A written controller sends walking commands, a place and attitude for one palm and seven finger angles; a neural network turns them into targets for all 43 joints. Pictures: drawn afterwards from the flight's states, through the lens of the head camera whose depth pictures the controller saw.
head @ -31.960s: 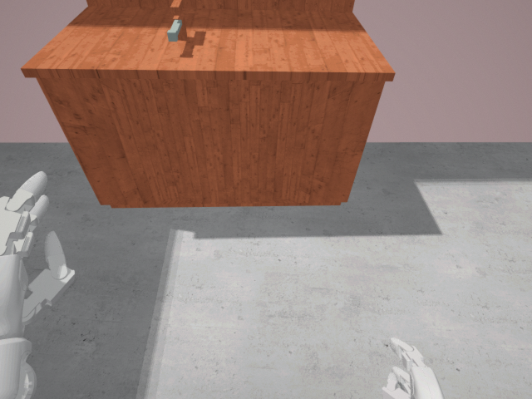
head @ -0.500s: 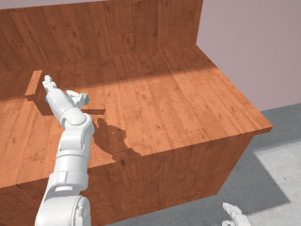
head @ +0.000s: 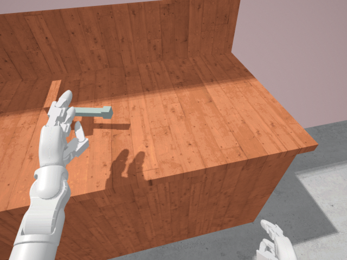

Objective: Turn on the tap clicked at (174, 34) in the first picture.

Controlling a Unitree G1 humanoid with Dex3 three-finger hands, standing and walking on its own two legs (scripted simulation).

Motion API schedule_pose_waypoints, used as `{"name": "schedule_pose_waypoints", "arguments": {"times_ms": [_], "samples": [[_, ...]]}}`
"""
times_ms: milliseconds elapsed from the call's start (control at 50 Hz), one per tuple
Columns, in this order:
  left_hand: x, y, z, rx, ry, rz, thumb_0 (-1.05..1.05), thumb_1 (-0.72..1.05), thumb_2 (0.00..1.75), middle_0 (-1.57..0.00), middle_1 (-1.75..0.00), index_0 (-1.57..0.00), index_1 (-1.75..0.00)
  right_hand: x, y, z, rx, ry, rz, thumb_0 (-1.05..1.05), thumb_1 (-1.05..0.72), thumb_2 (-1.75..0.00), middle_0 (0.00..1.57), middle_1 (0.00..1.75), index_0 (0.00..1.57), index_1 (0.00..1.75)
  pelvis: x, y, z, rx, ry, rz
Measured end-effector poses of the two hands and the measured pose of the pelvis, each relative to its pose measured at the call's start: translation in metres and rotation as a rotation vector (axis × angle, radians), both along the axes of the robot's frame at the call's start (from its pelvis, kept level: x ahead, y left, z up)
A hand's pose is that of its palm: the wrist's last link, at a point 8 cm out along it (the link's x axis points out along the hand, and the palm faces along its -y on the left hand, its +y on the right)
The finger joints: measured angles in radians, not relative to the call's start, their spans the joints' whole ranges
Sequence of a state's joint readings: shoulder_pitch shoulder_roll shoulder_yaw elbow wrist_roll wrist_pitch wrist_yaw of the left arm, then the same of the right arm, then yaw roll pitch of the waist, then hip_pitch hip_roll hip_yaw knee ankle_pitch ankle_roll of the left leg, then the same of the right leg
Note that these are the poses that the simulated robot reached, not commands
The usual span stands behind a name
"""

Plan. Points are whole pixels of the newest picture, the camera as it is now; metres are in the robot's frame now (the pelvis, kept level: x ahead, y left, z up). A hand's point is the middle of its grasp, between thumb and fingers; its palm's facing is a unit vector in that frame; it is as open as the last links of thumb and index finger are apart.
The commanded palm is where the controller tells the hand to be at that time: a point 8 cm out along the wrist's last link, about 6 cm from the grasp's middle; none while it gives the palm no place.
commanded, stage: draw the hand back beside the body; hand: left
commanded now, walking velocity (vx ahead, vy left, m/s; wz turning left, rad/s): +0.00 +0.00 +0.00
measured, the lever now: (107, 112) +0.50 +0.27 +0.06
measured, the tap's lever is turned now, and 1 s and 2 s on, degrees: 73 73 73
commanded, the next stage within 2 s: step back with the hand held close in 0.90 s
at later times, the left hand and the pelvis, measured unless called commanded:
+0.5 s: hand (62, 165) +0.24 +0.25 +0.14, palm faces +0.35 -0.89 -0.28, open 7.5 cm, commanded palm +0.20 +0.29 +0.16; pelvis +0.02 +0.02 +0.00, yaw +0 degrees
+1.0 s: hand (53, 172) +0.22 +0.25 +0.15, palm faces +0.38 -0.87 -0.32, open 7.4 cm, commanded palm +0.18 +0.30 +0.17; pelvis +0.02 +0.02 +0.00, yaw +0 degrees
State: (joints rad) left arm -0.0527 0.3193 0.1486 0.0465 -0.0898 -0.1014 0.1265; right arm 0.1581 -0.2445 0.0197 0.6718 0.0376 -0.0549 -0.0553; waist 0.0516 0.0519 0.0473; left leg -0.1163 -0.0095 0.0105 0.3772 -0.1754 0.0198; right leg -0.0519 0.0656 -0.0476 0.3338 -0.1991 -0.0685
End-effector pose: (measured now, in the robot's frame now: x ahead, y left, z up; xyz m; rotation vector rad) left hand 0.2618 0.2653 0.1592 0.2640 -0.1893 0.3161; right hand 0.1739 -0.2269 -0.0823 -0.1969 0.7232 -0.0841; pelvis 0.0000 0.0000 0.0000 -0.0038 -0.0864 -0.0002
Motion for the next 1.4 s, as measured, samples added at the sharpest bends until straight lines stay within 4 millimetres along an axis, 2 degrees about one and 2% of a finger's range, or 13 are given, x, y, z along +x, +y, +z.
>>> {"name": "schedule_pose_waypoints", "arguments": {"times_ms": [100,180,300,380,480,700,820,1040,1160,1240,1320,1400], "samples": [[-0.004,-0.004,-0.007,0.0,0.023,-0.049,0.02,0.9,0.9,-0.18,-0.22,-0.18,-0.23,0.008,0.015,0.009,0.038,-0.048,-0.006,0.01,-0.9,-0.9,0.2,0.3,0.21,0.3,0.004,0.004,0.001,0.0,-0.004,-0.017],[-0.015,0.002,-0.01,0.012,0.037,-0.048,0.02,0.89,0.9,-0.19,-0.24,-0.19,-0.24,0.011,0.021,0.011,0.04,-0.059,-0.002,0.01,-0.9,-0.9,0.2,0.3,0.21,0.3,0.009,0.008,0.002,-0.002,-0.008,-0.023],[-0.036,0.02,-0.001,0.047,0.015,0.002,0.02,0.89,0.9,-0.2,-0.25,-0.19,-0.26,0.015,0.023,0.008,0.019,-0.036,0.025,0.01,-0.9,-0.9,0.2,0.3,0.21,0.3,0.015,0.012,0.002,-0.005,-0.009,-0.014],[-0.046,0.027,-0.002,0.048,0.018,0.032,0.02,0.89,0.9,-0.2,-0.27,-0.2,-0.27,0.019,0.023,0.008,0.005,-0.024,0.038,0.01,-0.9,-0.9,0.2,0.3,0.21,0.3,0.016,0.014,0.001,-0.006,-0.008,-0.009],[-0.055,0.027,-0.006,0.047,0.034,0.035,0.02,0.9,0.9,-0.2,-0.28,-0.2,-0.29,0.026,0.025,0.011,-0.005,-0.039,0.046,0.01,-0.9,-0.9,0.2,0.3,0.21,0.3,0.019,0.017,0.001,-0.007,-0.005,-0.008],[-0.08,0.035,0.004,0.107,0.034,0.062,0.02,0.89,0.9,-0.21,-0.3,-0.21,-0.3,0.038,0.032,0.016,0.003,-0.074,0.062,0.01,-0.9,-0.9,0.2,0.3,0.21,0.3,0.025,0.019,0.0,-0.011,-0.001,-0.005],[-0.082,0.036,0.004,0.095,0.025,0.087,0.02,0.89,0.9,-0.21,-0.3,-0.21,-0.3,0.039,0.036,0.011,0.003,-0.063,0.079,0.01,-0.9,-0.9,0.2,0.3,0.21,0.3,0.022,0.019,-0.001,-0.01,-0.002,0.006],[-0.08,0.028,0.004,0.1,0.025,0.061,0.02,0.89,0.9,-0.21,-0.3,-0.21,-0.3,0.031,0.032,0.01,0.008,-0.06,0.065,0.01,-0.9,-0.9,0.2,0.3,0.21,0.3,0.021,0.015,-0.001,-0.009,-0.003,0.003],[-0.079,0.038,0.028,0.197,-0.056,0.065,0.02,0.89,0.9,-0.21,-0.3,-0.21,-0.3,0.023,0.026,0.009,-0.008,-0.035,0.043,0.01,-0.9,-0.9,0.2,0.3,0.21,0.3,0.01,0.014,-0.003,-0.016,0.036,-0.004],[-0.082,0.034,0.016,0.187,-0.002,0.034,0.02,0.89,0.9,-0.21,-0.3,-0.21,-0.3,0.012,0.021,0.008,-0.014,-0.026,0.004,0.01,-0.9,-0.9,0.2,0.3,0.21,0.3,0.001,0.019,-0.004,-0.015,0.062,-0.017],[-0.094,0.028,0.0,0.173,0.078,-0.01,0.02,0.89,0.9,-0.21,-0.3,-0.21,-0.3,-0.004,0.017,0.006,-0.028,-0.012,-0.037,0.01,-0.9,-0.9,0.2,0.3,0.21,0.3,-0.009,0.024,-0.005,-0.014,0.076,-0.021],[-0.11,0.034,-0.002,0.193,0.075,-0.016,0.02,0.89,0.9,-0.21,-0.3,-0.21,-0.3,-0.022,0.017,0.005,-0.055,0.01,-0.05,0.01,-0.9,-0.9,0.2,0.3,0.21,0.3,-0.021,0.026,-0.008,-0.018,0.083,-0.013]]}}
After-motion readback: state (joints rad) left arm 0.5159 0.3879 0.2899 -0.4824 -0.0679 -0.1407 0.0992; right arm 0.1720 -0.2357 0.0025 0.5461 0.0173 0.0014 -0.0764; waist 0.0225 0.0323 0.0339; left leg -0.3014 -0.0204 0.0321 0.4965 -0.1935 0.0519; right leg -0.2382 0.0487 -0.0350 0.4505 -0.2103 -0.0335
